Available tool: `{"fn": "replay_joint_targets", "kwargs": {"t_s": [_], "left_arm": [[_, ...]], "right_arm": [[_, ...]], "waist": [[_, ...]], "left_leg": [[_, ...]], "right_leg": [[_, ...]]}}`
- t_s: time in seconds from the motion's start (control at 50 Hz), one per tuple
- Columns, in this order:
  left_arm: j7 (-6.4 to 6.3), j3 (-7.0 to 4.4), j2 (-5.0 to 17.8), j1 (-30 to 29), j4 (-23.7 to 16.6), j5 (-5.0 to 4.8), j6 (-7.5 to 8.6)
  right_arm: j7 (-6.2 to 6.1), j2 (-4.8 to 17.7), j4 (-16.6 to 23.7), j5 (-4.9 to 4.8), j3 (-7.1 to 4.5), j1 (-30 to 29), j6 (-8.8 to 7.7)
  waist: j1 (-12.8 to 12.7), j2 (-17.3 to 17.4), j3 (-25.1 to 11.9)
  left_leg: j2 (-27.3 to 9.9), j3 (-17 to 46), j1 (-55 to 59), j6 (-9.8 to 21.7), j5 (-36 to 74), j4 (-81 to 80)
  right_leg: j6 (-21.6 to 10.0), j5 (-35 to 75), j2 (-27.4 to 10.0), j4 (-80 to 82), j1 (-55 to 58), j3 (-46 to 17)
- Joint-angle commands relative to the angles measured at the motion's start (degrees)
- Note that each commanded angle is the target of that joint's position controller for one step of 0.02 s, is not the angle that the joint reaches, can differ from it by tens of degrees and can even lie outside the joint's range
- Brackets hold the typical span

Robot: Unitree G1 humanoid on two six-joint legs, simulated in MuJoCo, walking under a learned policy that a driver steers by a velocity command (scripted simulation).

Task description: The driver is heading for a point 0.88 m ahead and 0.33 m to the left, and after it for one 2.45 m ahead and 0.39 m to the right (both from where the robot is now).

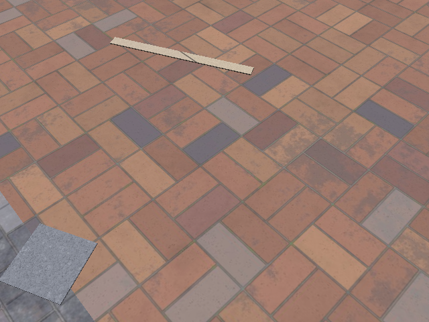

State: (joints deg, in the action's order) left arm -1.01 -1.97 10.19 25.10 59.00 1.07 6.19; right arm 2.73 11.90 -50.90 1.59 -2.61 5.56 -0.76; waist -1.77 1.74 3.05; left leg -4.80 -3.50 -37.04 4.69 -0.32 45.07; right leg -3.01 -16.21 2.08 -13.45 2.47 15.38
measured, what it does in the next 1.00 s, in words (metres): walks ahead, turning left: left foot, then right foot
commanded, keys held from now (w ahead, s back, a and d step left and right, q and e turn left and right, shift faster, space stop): w+q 0.90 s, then w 0.10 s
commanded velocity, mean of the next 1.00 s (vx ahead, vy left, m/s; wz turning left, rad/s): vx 0.50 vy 0.00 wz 0.57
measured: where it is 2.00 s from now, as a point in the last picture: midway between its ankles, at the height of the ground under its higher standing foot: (160, 261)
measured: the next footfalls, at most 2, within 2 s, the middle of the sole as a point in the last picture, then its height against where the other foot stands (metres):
left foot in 0.16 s outside the picture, level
right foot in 0.70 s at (222, 284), level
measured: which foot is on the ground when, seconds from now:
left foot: up 0.00-0.14, down 0.16-0.72, up 0.74-1.00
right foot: down 0.00-0.16, up 0.18-0.68, down 0.70-1.00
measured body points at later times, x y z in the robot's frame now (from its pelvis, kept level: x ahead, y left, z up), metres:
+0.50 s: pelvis +0.26 +0.06 +0.00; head +0.28 +0.08 +0.45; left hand +0.37 +0.34 -0.11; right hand +0.32 -0.21 -0.12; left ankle +0.19 +0.08 -0.74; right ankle +0.45 -0.08 -0.67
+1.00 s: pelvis +0.53 +0.11 +0.01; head +0.55 +0.12 +0.45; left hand +0.39 +0.35 -0.12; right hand +0.80 -0.02 -0.11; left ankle +0.52 +0.27 -0.67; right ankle +0.56 +0.01 -0.74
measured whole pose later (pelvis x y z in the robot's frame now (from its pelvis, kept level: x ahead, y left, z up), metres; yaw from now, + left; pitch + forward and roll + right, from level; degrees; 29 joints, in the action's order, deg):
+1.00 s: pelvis +0.53 +0.11 +0.01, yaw +35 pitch +1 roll -1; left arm 0.5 -2.8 14.5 20.6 49.0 1.3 5.3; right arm 3.1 17.0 -43.7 2.1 -3.6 9.6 -0.3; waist -1.9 2.9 1.9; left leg -1.9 3.0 -37.3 3.0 -10.4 58.3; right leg -1.9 -11.7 0.7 -16.6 -5.7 8.8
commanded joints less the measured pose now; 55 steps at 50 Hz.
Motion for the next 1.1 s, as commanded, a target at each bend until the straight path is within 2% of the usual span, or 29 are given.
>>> {"fn": "replay_joint_targets", "kwargs": {"t_s": [0.02,0.08,0.12,0.14,0.16,0.18,0.2,0.22,0.24,0.26,0.3,0.36,0.46,0.58,0.62,0.64,0.66,0.68,0.7,0.72,0.74,0.76,0.78,0.8,0.84,0.9,0.96,1.02,1.1], "left_arm": [[-0.77,-1.38,7.91,2.92,-1.43,0.13,0.15],[-1.28,-1.82,9.49,2.46,-1.24,0.36,-0.81],[-1.35,-2.43,11.31,1.53,-1.65,0.51,-1.8],[-1.07,-2.63,11.94,0.75,-2.34,0.31,-2.29],[-0.73,-2.39,10.97,0.15,-4.2,0.1,-2.3],[0.68,-1.65,5.53,-0.15,-9.07,-0.71,-1.64],[1.04,-2.31,10.25,-7.85,-11.09,-0.23,-0.65],[1.25,-1.95,9.2,-10.8,-12.26,-0.96,0.19],[1.03,-1.92,9.06,-9.35,-11.4,-1.03,0.55],[0.87,-2.0,8.69,-9.19,-11.32,-0.04,-0.22],[1.19,-1.85,7.61,-6.97,-10.94,1.7,-2.64],[1.71,-1.7,7.02,-11.07,-13.11,1.73,-4.26],[1.95,-1.51,7.9,-22.97,-17.7,1.3,-4.59],[2.55,-0.46,8.13,-32.62,-22.23,0.73,-3.63],[2.54,-0.39,8.96,-32.3,-23.15,0.41,-3.04],[2.38,-0.53,9.63,-29.64,-22.74,0.29,-2.75],[1.96,-0.96,10.73,-24.56,-21.41,0.15,-2.43],[1.31,-1.71,12.38,-17.0,-19.13,0.09,-1.94],[0.45,-2.48,14.5,-8.27,-17.48,0.76,-1.16],[-0.57,-3.54,19.52,-0.89,-17.77,2.45,-1.17],[-0.2,-3.99,20.71,-4.42,-18.07,1.98,-2.07],[0.15,-3.21,15.34,-9.21,-19.11,1.23,-2.64],[0.36,-2.06,10.58,-12.22,-19.38,0.77,-2.67],[0.48,-1.54,8.97,-13.27,-18.84,0.95,-2.53],[0.45,-1.44,9.04,-11.73,-16.96,0.68,-1.67],[1.15,-1.84,9.88,-9.14,-15.33,-0.2,-0.02],[1.5,-1.86,9.93,-6.67,-13.67,0.12,0.32],[1.91,-1.79,10.18,-5.87,-12.52,0.09,0.24],[1.62,-1.84,11.89,-2.26,-10.01,-0.42,-0.44]], "right_arm": [[0.41,1.3,5.27,0.22,0.33,-6.39,-0.64],[0.18,2.52,5.42,0.46,-0.29,-4.73,-0.57],[-0.24,4.29,3.29,0.59,-1.36,3.12,-0.73],[-0.63,5.85,1.0,0.9,-2.35,10.62,-1.2],[-1.45,10.98,-0.71,1.64,-4.2,18.54,-1.48],[-1.9,16.71,1.08,0.52,-5.54,15.94,-0.88],[-2.29,16.24,1.13,-0.39,-5.38,17.74,0.03],[-2.87,13.79,0.66,-0.69,-4.71,14.43,-0.02],[-2.88,10.61,0.69,-0.97,-3.99,11.72,-0.46],[-3.03,9.11,0.98,-1.2,-3.48,9.54,-1.09],[-3.03,7.98,1.42,-1.67,-2.82,8.6,-2.42],[-2.72,10.27,0.77,-1.81,-3.22,12.06,-3.35],[-2.62,10.49,0.24,-1.6,-3.16,19.03,-3.02],[-3.4,11.11,0.22,-0.77,-3.07,24.03,-2.73],[-3.89,11.99,0.76,-0.54,-3.29,23.23,-2.74],[-4.05,12.61,1.29,-0.53,-3.43,21.5,-2.77],[-3.95,13.38,2.02,-0.52,-3.59,19.0,-2.91],[-3.45,14.01,2.36,-0.67,-3.72,17.74,-3.22],[-2.8,13.12,2.95,-1.27,-3.51,16.71,-3.74],[-2.58,7.25,5.22,-2.8,-2.1,19.29,-4.06],[-2.8,7.89,6.53,-2.7,-2.07,23.85,-3.71],[-3.22,10.59,4.48,-0.86,-2.39,22.84,-2.67],[-2.63,10.3,4.45,-0.27,-2.3,18.66,-2.29],[-2.13,8.97,4.88,-0.28,-2.13,16.86,-1.98],[-1.03,8.01,5.45,0.64,-1.96,15.94,-0.64],[0.05,7.13,7.76,0.53,-1.65,12.26,0.39],[0.6,6.05,9.94,0.62,-1.02,6.68,0.18],[1.08,4.63,11.35,0.44,0.07,1.35,-0.42],[0.87,3.81,12.28,0.79,1.01,-3.45,-1.23]], "waist": [[-0.1,-5.31,3.97],[1.65,-6.67,1.87],[4.89,-7.62,-2.87],[8.18,-6.15,-7.03],[11.59,-0.68,-12.58],[7.11,13.89,-16.4],[9.75,2.89,-14.81],[7.52,0.48,-7.72],[4.35,-4.03,-3.21],[2.08,-4.96,-1.86],[-0.07,-3.66,-2.8],[0.35,-1.83,-1.83],[4.77,0.92,-0.34],[7.92,2.26,0.29],[6.94,3.02,0.31],[5.25,3.43,-0.1],[2.63,3.6,-1.77],[-0.58,2.22,-5.68],[-4.85,-0.42,-11.19],[-5.64,-9.46,-20.67],[-0.77,-20.13,-23.7],[0.96,-10.33,-14.57],[0.78,-3.59,-7.44],[1.59,-2.94,-3.83],[2.57,-6.74,-1.95],[2.8,-7.24,-2.22],[2.04,-6.44,-1.19],[1.33,-6.63,-0.24],[-0.07,-7.13,-0.14]], "left_leg": [[1.29,-3.37,0.37,1.42,-1.39,-5.63],[5.09,-6.18,6.26,4.42,-9.28,-8.17],[9.24,-7.35,15.3,7.06,-14.78,-10.12],[10.71,-6.21,25.59,8.79,-13.67,-14.71],[1.91,6.99,39.41,12.11,-19.45,-18.45],[-14.53,40.76,55.77,21.54,-19.9,-25.78],[-14.82,42.74,53.93,21.45,-17.14,-30.6],[-13.89,34.37,47.63,19.24,-13.1,-31.03],[-11.31,28.84,39.16,16.33,-4.86,-32.0],[-8.0,24.26,34.16,14.19,0.74,-32.23],[-4.47,19.61,29.87,13.04,7.06,-32.68],[-2.01,17.63,27.83,12.18,9.17,-33.65],[-1.13,19.85,33.0,9.1,9.04,-33.31],[-1.96,23.04,40.64,8.81,16.01,-28.62],[-2.68,24.54,40.96,7.77,18.49,-26.69],[-2.58,24.63,39.36,6.65,20.65,-25.23],[-1.61,23.9,36.5,5.13,26.54,-21.58],[0.51,22.87,34.64,3.87,30.79,-13.65],[3.99,20.75,27.95,2.63,23.78,-1.44],[9.12,14.95,16.51,1.0,-2.33,16.42],[13.73,11.03,4.88,0.65,-31.35,26.56],[8.36,11.16,1.2,0.72,-26.68,30.92],[6.23,10.17,1.51,0.31,-21.98,29.06],[4.47,9.58,2.73,0.0,-19.8,25.91],[2.74,8.42,4.8,-0.7,-18.54,23.47],[1.78,7.71,1.62,-1.11,-15.04,21.95],[1.74,8.03,-1.9,-1.86,-9.68,15.59],[2.32,5.32,1.84,-2.14,-3.11,2.84],[4.3,0.31,9.77,-1.68,-2.67,-9.14]], "right_leg": [[-4.12,31.64,-17.33,3.12,-0.13,-3.84],[-3.77,51.04,-18.18,-4.96,4.05,-0.91],[-3.74,60.37,-18.27,-18.82,4.45,0.15],[-2.77,54.95,-17.66,-30.91,-0.04,0.83],[-0.83,36.0,-15.91,-48.54,-12.5,0.82],[3.16,-14.39,-1.61,-70.9,-39.67,-3.61],[2.65,-11.47,-2.5,-72.2,-47.09,-15.22],[2.1,-5.61,-5.96,-68.39,-48.57,-16.57],[2.11,-2.38,-8.0,-61.69,-44.42,-16.49],[2.63,-1.98,-9.25,-57.4,-40.44,-17.01],[3.98,-1.69,-9.39,-53.33,-35.16,-16.81],[5.63,2.64,-9.03,-47.3,-37.12,-15.36],[6.25,12.66,-7.73,-35.68,-43.74,-15.45],[4.79,13.96,-4.18,-25.15,-44.38,-15.43],[3.6,12.78,-3.24,-21.02,-40.0,-16.11],[2.8,11.31,-2.46,-18.6,-34.76,-16.19],[1.73,8.9,-0.85,-16.67,-26.21,-15.72],[0.6,8.74,0.48,-14.56,-16.05,-14.94],[-1.3,8.59,-4.34,-12.74,-2.26,-18.91],[-4.61,-1.37,-20.79,-11.39,12.58,-36.9],[-10.13,-2.49,-28.9,-3.66,14.7,-60.62],[-10.32,-8.66,-27.26,-3.31,6.17,-56.14],[-9.21,-7.52,-23.88,-2.16,-1.71,-46.11],[-7.44,-2.48,-20.84,-0.19,-7.01,-38.41],[-5.95,6.65,-17.52,1.87,-11.61,-29.06],[-6.78,16.1,-17.97,3.77,-10.77,-22.66],[-7.28,18.8,-16.94,5.27,-9.78,-17.78],[-6.02,20.35,-14.47,5.73,-10.87,-12.11],[-4.56,38.53,-15.15,0.6,-7.92,-9.26]]}}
